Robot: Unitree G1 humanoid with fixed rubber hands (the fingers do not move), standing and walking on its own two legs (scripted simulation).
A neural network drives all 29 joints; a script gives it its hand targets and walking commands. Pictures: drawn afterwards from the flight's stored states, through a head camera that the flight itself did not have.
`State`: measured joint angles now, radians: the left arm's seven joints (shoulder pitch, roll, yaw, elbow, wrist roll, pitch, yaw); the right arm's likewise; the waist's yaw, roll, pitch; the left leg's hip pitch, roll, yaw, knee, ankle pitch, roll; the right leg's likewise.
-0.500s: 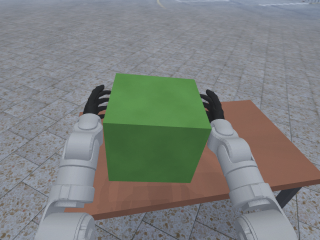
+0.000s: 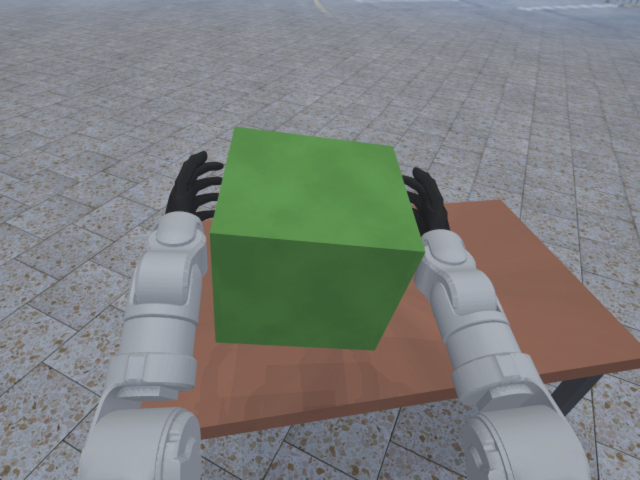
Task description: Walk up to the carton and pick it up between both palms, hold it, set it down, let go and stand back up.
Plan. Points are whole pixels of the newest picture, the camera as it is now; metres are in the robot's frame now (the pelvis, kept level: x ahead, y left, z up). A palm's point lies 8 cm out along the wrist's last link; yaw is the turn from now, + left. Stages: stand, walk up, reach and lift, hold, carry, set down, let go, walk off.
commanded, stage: set down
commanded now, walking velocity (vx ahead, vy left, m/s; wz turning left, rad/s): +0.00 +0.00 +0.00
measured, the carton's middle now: (306, 241) +0.39 +0.03 +0.15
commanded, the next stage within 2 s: none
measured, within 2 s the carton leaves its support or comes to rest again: neither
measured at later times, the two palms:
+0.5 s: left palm (196, 246) +0.39 +0.18 +0.14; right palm (421, 255) +0.40 -0.12 +0.14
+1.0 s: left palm (203, 255) +0.41 +0.18 +0.11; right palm (416, 259) +0.41 -0.12 +0.12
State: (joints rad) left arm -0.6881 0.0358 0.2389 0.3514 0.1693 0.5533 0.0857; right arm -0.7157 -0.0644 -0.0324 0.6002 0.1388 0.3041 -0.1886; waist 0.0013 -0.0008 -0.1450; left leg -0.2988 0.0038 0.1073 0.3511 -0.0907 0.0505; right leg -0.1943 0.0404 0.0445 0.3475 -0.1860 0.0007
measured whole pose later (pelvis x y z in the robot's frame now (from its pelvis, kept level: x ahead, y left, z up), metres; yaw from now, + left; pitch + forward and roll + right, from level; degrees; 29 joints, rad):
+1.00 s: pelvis +0.03 +0.00 +0.00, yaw +0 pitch +2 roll -1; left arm -0.62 0.01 0.29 0.62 0.24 0.21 0.05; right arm -0.65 0.01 -0.15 0.83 -0.03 -0.08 -0.15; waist 0.00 -0.04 -0.06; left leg -0.26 -0.01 0.11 0.35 -0.13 0.05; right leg -0.14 0.03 0.04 0.33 -0.22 0.00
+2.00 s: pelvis +0.05 -0.01 +0.00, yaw +0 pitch +4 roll +0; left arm -0.63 -0.02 0.45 0.88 0.29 -0.08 0.02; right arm -0.65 0.10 -0.41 0.96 -0.32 -0.22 -0.09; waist 0.00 -0.04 -0.03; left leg -0.26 -0.01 0.11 0.35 -0.16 0.05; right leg -0.14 0.03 0.04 0.33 -0.24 0.00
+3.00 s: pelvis +0.07 -0.01 -0.01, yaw -1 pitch +27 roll -1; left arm -0.66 -0.02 0.54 1.06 0.32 -0.43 0.05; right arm -0.69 0.11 -0.56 1.08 -0.46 -0.53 -0.09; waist 0.00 -0.04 -0.15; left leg -0.73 0.03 0.11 0.42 -0.15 0.03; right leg -0.59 0.06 0.04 0.33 -0.22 -0.02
